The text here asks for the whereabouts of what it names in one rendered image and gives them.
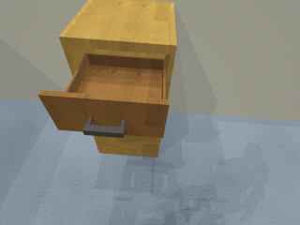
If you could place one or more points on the drawer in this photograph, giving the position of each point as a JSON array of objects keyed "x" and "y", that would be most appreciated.
[{"x": 111, "y": 88}]

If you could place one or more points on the handle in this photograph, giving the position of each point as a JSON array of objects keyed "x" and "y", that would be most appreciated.
[{"x": 104, "y": 131}]

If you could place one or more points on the cabinet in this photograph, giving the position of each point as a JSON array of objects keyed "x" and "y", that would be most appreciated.
[{"x": 136, "y": 28}]

